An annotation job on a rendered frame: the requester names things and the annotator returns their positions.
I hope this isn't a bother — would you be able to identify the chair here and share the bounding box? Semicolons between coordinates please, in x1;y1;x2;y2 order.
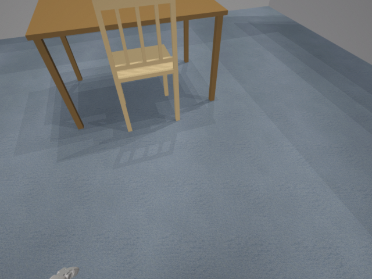
92;0;180;132

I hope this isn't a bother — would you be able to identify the table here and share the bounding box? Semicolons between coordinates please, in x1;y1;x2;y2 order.
25;0;228;129

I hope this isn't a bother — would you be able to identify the left robot hand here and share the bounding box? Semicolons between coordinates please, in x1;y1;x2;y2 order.
50;267;79;279

